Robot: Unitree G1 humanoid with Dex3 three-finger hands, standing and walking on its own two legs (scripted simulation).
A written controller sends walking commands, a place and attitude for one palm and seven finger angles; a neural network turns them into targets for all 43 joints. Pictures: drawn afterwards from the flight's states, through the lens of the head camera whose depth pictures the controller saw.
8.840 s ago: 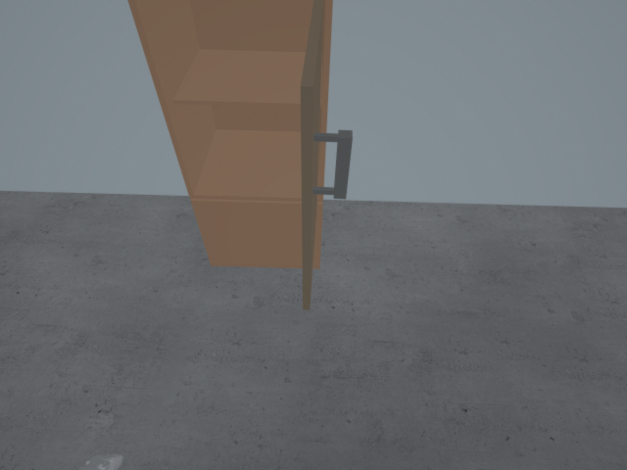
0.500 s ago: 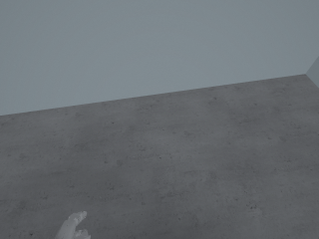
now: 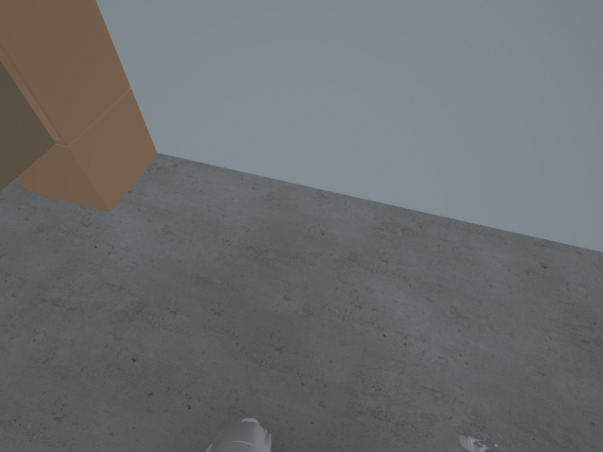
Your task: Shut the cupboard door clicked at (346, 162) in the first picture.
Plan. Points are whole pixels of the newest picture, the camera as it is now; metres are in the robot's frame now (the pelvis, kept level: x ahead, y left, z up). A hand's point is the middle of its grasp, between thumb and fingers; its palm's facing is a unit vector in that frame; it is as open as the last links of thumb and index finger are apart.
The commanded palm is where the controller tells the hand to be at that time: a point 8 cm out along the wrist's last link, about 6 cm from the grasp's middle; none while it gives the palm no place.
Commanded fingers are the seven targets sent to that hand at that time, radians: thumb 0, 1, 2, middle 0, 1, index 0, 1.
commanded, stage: walk to a spot facing it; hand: left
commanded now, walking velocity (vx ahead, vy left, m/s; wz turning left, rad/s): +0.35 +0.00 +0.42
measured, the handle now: out of the picture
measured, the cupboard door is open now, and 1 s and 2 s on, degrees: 88 88 88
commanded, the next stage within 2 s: turn to face it in 1.38 s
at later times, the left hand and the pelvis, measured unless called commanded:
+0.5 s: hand (178, 344) +0.28 +0.26 -0.15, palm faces +0.13 -0.98 -0.15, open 7.4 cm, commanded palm none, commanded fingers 0.00 0.90 0.90 -0.20 -0.30 -0.20 -0.30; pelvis +0.18 +0.07 +0.01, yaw +9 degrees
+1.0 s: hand (200, 327) +0.31 +0.23 -0.16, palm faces +0.34 -0.91 -0.23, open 7.2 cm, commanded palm none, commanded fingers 0.00 0.90 0.90 -0.20 -0.30 -0.20 -0.30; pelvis +0.40 +0.06 +0.01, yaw +16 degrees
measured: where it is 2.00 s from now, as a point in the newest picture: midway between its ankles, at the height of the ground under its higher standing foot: (272, 300)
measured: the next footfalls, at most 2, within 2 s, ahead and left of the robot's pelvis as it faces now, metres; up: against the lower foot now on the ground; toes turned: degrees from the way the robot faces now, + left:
left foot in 0.06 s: +0.12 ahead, +0.13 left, +0.00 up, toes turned +10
right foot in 0.66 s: +0.42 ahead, -0.04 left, +0.00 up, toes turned +4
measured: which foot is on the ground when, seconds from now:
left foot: up 0.00-0.04, down 0.06-0.66, up 0.68-1.00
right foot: down 0.00-0.06, up 0.08-0.64, down 0.66-1.00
